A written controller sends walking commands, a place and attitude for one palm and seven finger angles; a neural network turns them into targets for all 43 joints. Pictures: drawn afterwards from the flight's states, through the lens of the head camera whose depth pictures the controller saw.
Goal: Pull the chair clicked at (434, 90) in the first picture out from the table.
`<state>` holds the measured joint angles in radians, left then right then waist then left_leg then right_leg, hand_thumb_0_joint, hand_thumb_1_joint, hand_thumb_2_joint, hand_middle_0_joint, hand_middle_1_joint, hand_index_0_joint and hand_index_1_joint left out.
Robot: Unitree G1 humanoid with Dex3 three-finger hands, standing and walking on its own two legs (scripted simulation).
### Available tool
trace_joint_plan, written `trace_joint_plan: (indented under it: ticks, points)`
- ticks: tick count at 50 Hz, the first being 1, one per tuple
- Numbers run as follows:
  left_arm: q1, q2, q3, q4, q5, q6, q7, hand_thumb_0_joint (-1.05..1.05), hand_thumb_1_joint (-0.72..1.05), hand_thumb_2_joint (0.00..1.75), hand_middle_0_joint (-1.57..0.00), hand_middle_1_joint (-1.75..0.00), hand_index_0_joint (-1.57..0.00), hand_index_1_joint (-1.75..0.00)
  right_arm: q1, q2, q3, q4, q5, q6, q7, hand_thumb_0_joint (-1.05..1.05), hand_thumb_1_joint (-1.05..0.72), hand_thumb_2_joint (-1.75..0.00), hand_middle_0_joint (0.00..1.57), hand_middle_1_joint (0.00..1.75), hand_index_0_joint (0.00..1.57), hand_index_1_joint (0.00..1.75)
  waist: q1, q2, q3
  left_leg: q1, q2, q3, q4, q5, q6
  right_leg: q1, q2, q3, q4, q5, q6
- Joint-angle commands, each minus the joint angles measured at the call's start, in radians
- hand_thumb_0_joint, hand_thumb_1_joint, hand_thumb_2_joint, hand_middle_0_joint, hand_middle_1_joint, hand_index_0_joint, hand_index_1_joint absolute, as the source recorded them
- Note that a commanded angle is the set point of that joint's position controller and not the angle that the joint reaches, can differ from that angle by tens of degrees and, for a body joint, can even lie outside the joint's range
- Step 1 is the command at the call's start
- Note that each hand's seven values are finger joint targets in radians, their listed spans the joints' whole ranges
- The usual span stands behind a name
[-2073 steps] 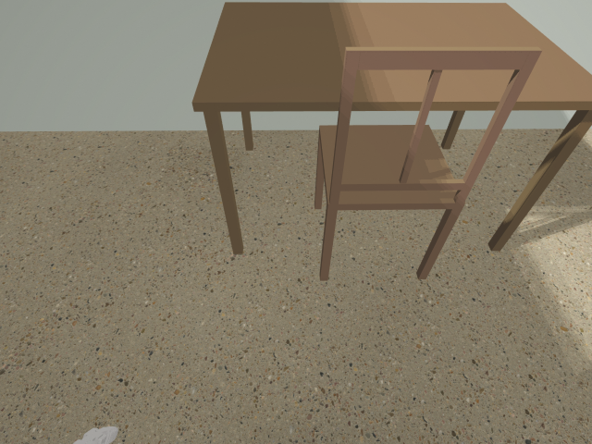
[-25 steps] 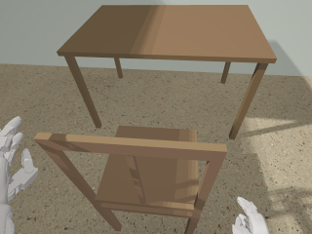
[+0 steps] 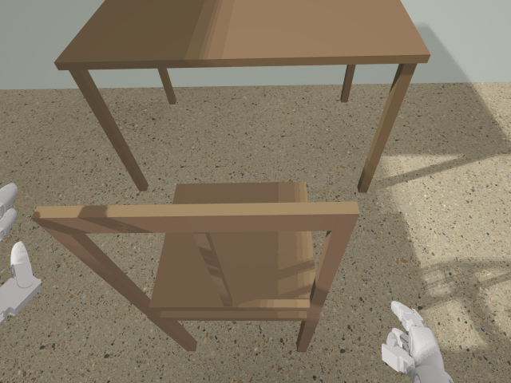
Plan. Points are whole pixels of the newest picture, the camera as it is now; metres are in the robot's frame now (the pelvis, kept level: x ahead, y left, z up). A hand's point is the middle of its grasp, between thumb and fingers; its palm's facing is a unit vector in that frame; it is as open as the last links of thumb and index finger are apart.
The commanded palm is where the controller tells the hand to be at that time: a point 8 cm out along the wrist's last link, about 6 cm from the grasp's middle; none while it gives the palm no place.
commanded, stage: step back with the hand held close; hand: left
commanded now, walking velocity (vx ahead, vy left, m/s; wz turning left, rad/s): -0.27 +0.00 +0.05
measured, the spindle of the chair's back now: (217, 274) +0.31 +0.10 -0.07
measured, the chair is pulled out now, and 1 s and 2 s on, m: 0.59 0.59 0.59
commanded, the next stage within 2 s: stop stepping back and stand still in 1.42 s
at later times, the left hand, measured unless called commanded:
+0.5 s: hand out of the picture +0.13 +0.28 +0.16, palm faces +0.48 -0.74 -0.47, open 7.4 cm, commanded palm +0.06 +0.30 +0.18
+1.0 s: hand out of the picture +0.10 +0.27 +0.17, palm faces +0.50 -0.72 -0.49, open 7.4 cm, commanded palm +0.03 +0.30 +0.18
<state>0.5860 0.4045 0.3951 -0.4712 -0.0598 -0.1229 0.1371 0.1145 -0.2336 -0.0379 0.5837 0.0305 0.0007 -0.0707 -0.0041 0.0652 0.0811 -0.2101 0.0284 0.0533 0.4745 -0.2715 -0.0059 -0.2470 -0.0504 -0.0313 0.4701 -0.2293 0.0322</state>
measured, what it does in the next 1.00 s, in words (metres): lifts its right foot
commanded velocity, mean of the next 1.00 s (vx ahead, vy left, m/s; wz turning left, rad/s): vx -0.34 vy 0.00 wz -0.01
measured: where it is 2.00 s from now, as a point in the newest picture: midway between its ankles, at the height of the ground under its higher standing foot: outside the picture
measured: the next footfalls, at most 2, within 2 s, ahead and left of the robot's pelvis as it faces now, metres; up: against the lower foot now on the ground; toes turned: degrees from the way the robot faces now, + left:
right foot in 1.16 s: -0.12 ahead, -0.18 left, +0.00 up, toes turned +0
left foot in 1.42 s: -0.11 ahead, +0.06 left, +0.00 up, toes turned +4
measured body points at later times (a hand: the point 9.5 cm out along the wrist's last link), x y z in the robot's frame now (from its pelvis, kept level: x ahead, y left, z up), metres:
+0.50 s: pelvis -0.07 +0.00 -0.01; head -0.05 +0.00 +0.44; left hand +0.09 +0.31 +0.18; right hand +0.10 -0.24 -0.09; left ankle -0.01 +0.12 -0.74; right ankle +0.01 -0.14 -0.74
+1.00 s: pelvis -0.09 -0.01 -0.01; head -0.06 +0.01 +0.44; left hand +0.07 +0.31 +0.19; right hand +0.09 -0.24 -0.09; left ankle -0.05 +0.11 -0.74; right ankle -0.06 -0.14 -0.71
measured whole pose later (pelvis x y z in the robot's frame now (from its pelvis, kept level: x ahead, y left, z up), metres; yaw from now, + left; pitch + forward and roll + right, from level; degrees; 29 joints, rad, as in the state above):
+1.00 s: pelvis -0.09 -0.01 -0.01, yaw +4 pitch +2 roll -2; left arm 0.54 0.45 0.50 -0.54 -0.04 -0.26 0.18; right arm 0.18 -0.18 -0.02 0.65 -0.01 -0.14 -0.07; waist -0.01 -0.01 0.04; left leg -0.42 0.04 -0.02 0.63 -0.25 0.00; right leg -0.47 0.01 -0.02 0.84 -0.44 0.01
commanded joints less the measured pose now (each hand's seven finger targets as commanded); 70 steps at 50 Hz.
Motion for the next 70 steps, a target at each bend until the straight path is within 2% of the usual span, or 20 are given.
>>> trace_joint_plan:
  ticks: [1, 8, 16, 23, 33, 37, 39, 41, 43, 46, 48, 50, 52, 56, 59, 60, 61, 63, 67, 70]
  points:
    - [0.035, 0.206, 0.192, -0.254, -0.004, -0.067, 0.045, 0.00, 0.90, 0.90, -0.20, -0.30, -0.20, -0.30, -0.074, -0.091, -0.037, -0.169, -0.001, -0.053, -0.016, 0.00, -0.90, -0.90, 0.20, 0.30, 0.20, 0.30, 0.023, -0.019, -0.264, 0.018, 0.125, -0.109, -0.025, 0.463, 0.030, 0.135, -0.070, 0.033, 0.034, 0.361, -0.036]
    - [0.016, 0.173, 0.160, -0.248, -0.007, -0.075, 0.061, 0.00, 0.90, 0.90, -0.20, -0.30, -0.20, -0.30, -0.040, -0.091, -0.029, -0.146, -0.004, -0.090, -0.029, 0.00, -0.90, -0.90, 0.20, 0.30, 0.20, 0.30, 0.019, 0.049, -0.209, -0.109, 0.123, -0.122, -0.036, 0.177, 0.033, 0.089, -0.065, 0.053, 0.022, 0.186, -0.039]
    - [-0.107, 0.188, 0.132, -0.212, 0.015, -0.080, 0.077, 0.00, 0.90, 0.90, -0.20, -0.30, -0.20, -0.30, -0.006, -0.102, -0.017, -0.140, -0.015, -0.114, -0.026, 0.00, -0.90, -0.90, 0.20, 0.30, 0.20, 0.30, 0.006, -0.117, -0.091, -0.134, 0.045, -0.105, 0.064, -0.218, 0.024, -0.175, -0.126, 0.161, -0.185, -0.323, -0.077]
    - [-0.076, 0.194, 0.165, -0.257, 0.023, -0.105, 0.085, 0.00, 0.90, 0.90, -0.20, -0.30, -0.20, -0.30, -0.011, -0.111, -0.010, -0.161, -0.007, -0.144, -0.028, 0.00, -0.90, -0.90, 0.20, 0.30, 0.20, 0.30, 0.017, 0.114, -0.133, -0.350, 0.156, -0.225, -0.158, -0.296, 0.072, 0.082, -0.008, 0.041, 0.071, -0.142, -0.023]
    - [-0.059, 0.198, 0.216, -0.248, 0.035, -0.161, 0.074, 0.00, 0.90, 0.90, -0.20, -0.30, -0.20, -0.30, 0.013, -0.110, -0.027, -0.134, -0.013, -0.188, -0.019, 0.00, -0.90, -0.90, 0.20, 0.30, 0.20, 0.30, 0.015, 0.068, -0.114, -0.560, 0.148, -0.189, -0.072, -0.441, 0.079, 0.154, -0.012, 0.097, 0.141, -0.119, -0.041]
    - [-0.104, 0.232, 0.209, -0.244, 0.019, -0.166, 0.082, 0.00, 0.90, 0.90, -0.20, -0.30, -0.20, -0.30, 0.046, -0.101, -0.038, -0.083, -0.027, -0.189, -0.005, 0.00, -0.90, -0.90, 0.20, 0.30, 0.20, 0.30, 0.004, -0.190, -0.143, -0.213, -0.002, -0.078, 0.320, -0.257, 0.004, -0.201, -0.227, 0.342, -0.211, -0.286, -0.169]
    - [-0.118, 0.219, 0.186, -0.255, 0.023, -0.163, 0.083, 0.00, 0.90, 0.90, -0.20, -0.30, -0.20, -0.30, 0.036, -0.081, -0.027, -0.069, -0.038, -0.182, 0.006, 0.00, -0.90, -0.90, 0.20, 0.30, 0.20, 0.30, 0.000, -0.243, -0.202, -0.132, -0.013, -0.075, 0.385, -0.172, 0.003, -0.186, -0.278, 0.284, -0.214, -0.176, -0.184]
    - [-0.112, 0.225, 0.199, -0.249, 0.024, -0.165, 0.081, 0.00, 0.90, 0.90, -0.20, -0.30, -0.20, -0.30, 0.014, -0.073, -0.018, -0.071, -0.034, -0.175, 0.004, 0.00, -0.90, -0.90, 0.20, 0.30, 0.20, 0.30, -0.002, -0.257, -0.198, -0.101, -0.006, -0.079, 0.240, -0.129, 0.013, -0.150, -0.224, 0.191, -0.153, -0.081, -0.141]
    - [-0.072, 0.216, 0.206, -0.249, 0.023, -0.181, 0.078, 0.00, 0.90, 0.90, -0.20, -0.30, -0.20, -0.30, -0.002, -0.086, -0.017, -0.078, -0.029, -0.171, -0.004, 0.00, -0.90, -0.90, 0.20, 0.30, 0.20, 0.30, 0.003, -0.115, -0.167, -0.139, 0.064, -0.163, -0.022, -0.120, 0.046, -0.127, -0.119, 0.118, -0.033, -0.124, -0.084]
    - [-0.071, 0.226, 0.233, -0.302, 0.026, -0.211, 0.069, 0.00, 0.90, 0.90, -0.20, -0.30, -0.20, -0.30, -0.007, -0.088, -0.031, -0.081, -0.038, -0.197, -0.009, 0.00, -0.90, -0.90, 0.20, 0.30, 0.20, 0.30, -0.009, 0.217, -0.193, -0.310, 0.326, -0.360, -0.201, 0.037, 0.145, -0.025, 0.031, 0.038, 0.425, -0.237, -0.021]
    - [-0.066, 0.194, 0.209, -0.314, 0.019, -0.211, 0.065, 0.00, 0.90, 0.90, -0.20, -0.30, -0.20, -0.30, 0.006, -0.089, -0.040, -0.073, -0.046, -0.208, -0.006, 0.00, -0.90, -0.90, 0.20, 0.30, 0.20, 0.30, -0.014, 0.237, -0.151, -0.326, 0.331, -0.323, -0.167, 0.169, 0.174, -0.067, 0.039, 0.078, 0.536, -0.296, -0.028]
    - [-0.079, 0.186, 0.188, -0.363, 0.015, -0.229, 0.046, 0.00, 0.90, 0.90, -0.20, -0.30, -0.20, -0.30, 0.041, -0.101, -0.054, -0.042, -0.047, -0.234, 0.011, 0.00, -0.90, -0.90, 0.20, 0.30, 0.20, 0.30, 0.003, 0.199, -0.178, -0.065, 0.290, -0.247, -0.050, 0.590, 0.154, -0.160, 0.029, 0.049, 0.380, -0.231, -0.025]
    - [-0.031, 0.188, 0.190, -0.350, 0.008, -0.231, 0.035, 0.00, 0.90, 0.90, -0.20, -0.30, -0.20, -0.30, 0.045, -0.098, -0.060, -0.033, -0.039, -0.249, 0.023, 0.00, -0.90, -0.90, 0.20, 0.30, 0.20, 0.30, 0.016, 0.190, -0.242, 0.101, 0.270, -0.217, 0.013, 0.750, 0.120, -0.147, 0.028, 0.027, 0.212, -0.154, -0.040]
    - [-0.024, 0.223, 0.222, -0.331, -0.002, -0.244, 0.017, 0.00, 0.90, 0.90, -0.20, -0.30, -0.20, -0.30, 0.019, -0.103, -0.043, -0.023, -0.056, -0.263, 0.027, 0.00, -0.90, -0.90, 0.20, 0.30, 0.20, 0.30, 0.019, 0.208, -0.246, 0.071, 0.259, -0.246, 0.013, 0.576, 0.098, -0.026, 0.032, 0.018, -0.035, -0.037, -0.044]
    - [0.020, 0.258, 0.279, -0.279, 0.001, -0.254, 0.006, 0.00, 0.90, 0.90, -0.20, -0.30, -0.20, -0.30, -0.007, -0.097, -0.042, -0.023, -0.051, -0.241, 0.028, 0.00, -0.90, -0.90, 0.20, 0.30, 0.20, 0.30, 0.032, 0.108, -0.276, 0.030, 0.198, -0.180, 0.094, 0.405, 0.055, 0.058, 0.014, -0.009, -0.160, 0.174, -0.037]
    - [0.006, 0.244, 0.257, -0.289, 0.002, -0.258, 0.002, 0.00, 0.90, 0.90, -0.20, -0.30, -0.20, -0.30, 0.023, -0.088, -0.046, -0.035, -0.041, -0.230, 0.029, 0.00, -0.90, -0.90, 0.20, 0.30, 0.20, 0.30, 0.018, -0.033, -0.318, 0.033, 0.116, -0.096, 0.186, 0.368, 0.022, 0.073, -0.025, 0.014, -0.145, 0.355, -0.060]
    - [0.030, 0.259, 0.257, -0.269, -0.008, -0.251, -0.003, 0.00, 0.90, 0.90, -0.20, -0.30, -0.20, -0.30, 0.024, -0.091, -0.068, -0.055, -0.027, -0.218, 0.025, 0.00, -0.90, -0.90, 0.20, 0.30, 0.20, 0.30, 0.007, -0.278, -0.341, -0.058, 0.018, -0.020, 0.308, 0.189, -0.022, 0.082, -0.146, 0.165, -0.105, 0.626, -0.125]
    - [0.092, 0.258, 0.279, -0.188, -0.013, -0.232, 0.011, 0.00, 0.90, 0.90, -0.20, -0.30, -0.20, -0.30, -0.021, -0.073, -0.071, -0.084, -0.005, -0.189, 0.015, 0.00, -0.90, -0.90, 0.20, 0.30, 0.20, 0.30, 0.024, -0.316, -0.304, -0.302, -0.037, -0.089, 0.514, -0.279, -0.019, 0.175, -0.322, 0.240, -0.076, 0.874, -0.231]
    - [0.083, 0.222, 0.259, -0.135, 0.017, -0.209, 0.043, 0.00, 0.90, 0.90, -0.20, -0.30, -0.20, -0.30, -0.101, -0.018, -0.004, -0.080, -0.022, -0.155, -0.015, 0.00, -0.90, -0.90, 0.20, 0.30, 0.20, 0.30, -0.002, -0.208, -0.240, -0.302, -0.013, -0.069, 0.195, -0.188, -0.021, 0.218, -0.199, 0.091, 0.030, 0.881, -0.136]
    - [0.038, 0.219, 0.215, -0.242, 0.002, -0.229, 0.047, 0.00, 0.90, 0.90, -0.20, -0.30, -0.20, -0.30, -0.035, -0.047, -0.022, -0.082, -0.019, -0.143, -0.032, 0.00, -0.90, -0.90, 0.20, 0.30, 0.20, 0.30, -0.014, -0.133, -0.249, -0.034, 0.051, -0.059, -0.152, 0.435, 0.009, 0.133, -0.074, -0.003, 0.178, 0.623, -0.042]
